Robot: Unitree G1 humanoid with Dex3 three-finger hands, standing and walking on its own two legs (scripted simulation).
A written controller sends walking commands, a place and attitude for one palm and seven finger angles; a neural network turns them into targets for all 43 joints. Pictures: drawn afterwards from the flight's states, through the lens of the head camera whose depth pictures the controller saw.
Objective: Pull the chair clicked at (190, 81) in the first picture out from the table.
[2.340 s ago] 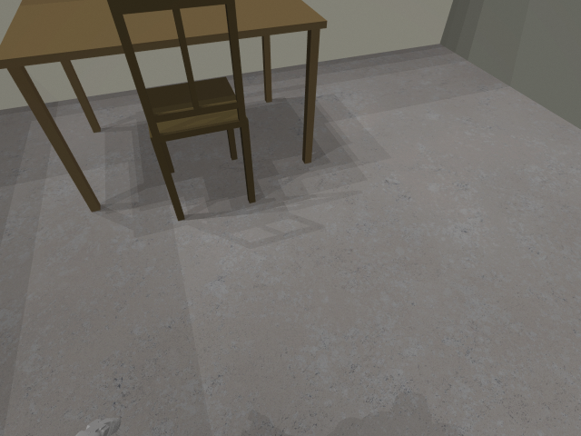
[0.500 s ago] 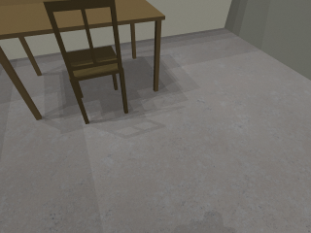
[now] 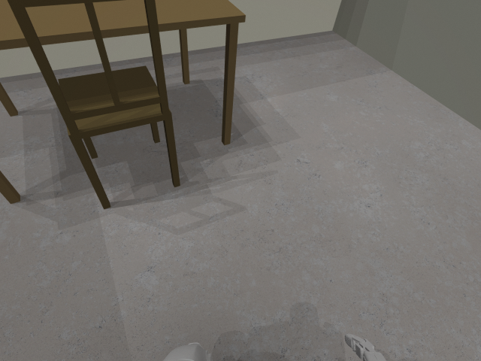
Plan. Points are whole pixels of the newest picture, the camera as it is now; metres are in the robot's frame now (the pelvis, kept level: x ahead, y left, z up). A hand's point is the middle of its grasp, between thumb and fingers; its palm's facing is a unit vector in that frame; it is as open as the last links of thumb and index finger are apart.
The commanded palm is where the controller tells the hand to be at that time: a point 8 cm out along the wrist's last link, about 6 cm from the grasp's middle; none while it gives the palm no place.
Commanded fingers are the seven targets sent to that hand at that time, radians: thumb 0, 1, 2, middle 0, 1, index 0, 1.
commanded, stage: walk to a spot facing it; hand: left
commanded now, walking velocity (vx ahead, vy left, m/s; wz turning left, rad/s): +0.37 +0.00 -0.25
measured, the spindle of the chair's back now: (104, 59) +0.93 +0.52 -0.02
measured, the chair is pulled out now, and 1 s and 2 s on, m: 0.00 0.00 0.00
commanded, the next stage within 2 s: turn to face it in 0.62 s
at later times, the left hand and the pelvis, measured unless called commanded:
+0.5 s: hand (163, 281) +0.29 +0.18 -0.15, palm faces -0.17 -0.98 -0.10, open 7.4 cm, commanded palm none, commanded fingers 0.00 0.90 0.90 -0.20 -0.30 -0.20 -0.30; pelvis +0.19 +0.03 +0.03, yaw -9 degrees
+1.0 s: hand (193, 199) +0.52 +0.16 -0.16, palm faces -0.22 -0.96 -0.18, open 7.3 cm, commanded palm none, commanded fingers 0.00 0.90 0.90 -0.20 -0.30 -0.20 -0.30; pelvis +0.43 +0.00 +0.02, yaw -13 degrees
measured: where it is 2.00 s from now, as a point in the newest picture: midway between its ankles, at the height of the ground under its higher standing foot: (244, 305)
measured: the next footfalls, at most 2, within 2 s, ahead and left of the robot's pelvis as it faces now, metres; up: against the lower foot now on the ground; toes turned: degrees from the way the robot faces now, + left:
right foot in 0.68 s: +0.36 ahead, -0.10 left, +0.00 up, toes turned -24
left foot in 1.04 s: +0.60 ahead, +0.07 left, +0.00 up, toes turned -3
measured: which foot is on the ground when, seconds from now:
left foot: down 0.00-0.68, up 0.70-1.00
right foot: up 0.00-0.66, down 0.68-1.00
